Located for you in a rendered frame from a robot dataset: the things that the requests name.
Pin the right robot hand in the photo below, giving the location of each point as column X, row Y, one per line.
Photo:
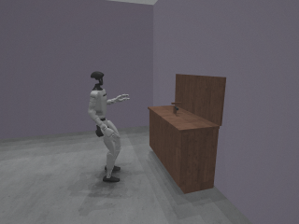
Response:
column 109, row 132

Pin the left robot forearm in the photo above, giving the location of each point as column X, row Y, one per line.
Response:
column 111, row 101

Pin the counter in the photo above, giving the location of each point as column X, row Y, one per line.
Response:
column 186, row 140

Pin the right robot thigh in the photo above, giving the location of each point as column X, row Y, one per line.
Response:
column 109, row 144

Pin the right robot forearm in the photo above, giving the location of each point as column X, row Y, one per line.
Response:
column 96, row 119

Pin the robot left shin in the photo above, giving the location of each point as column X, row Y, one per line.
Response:
column 117, row 153

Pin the robot right upper arm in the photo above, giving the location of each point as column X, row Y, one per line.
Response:
column 94, row 95

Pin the left robot hand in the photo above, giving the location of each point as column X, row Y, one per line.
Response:
column 120, row 99

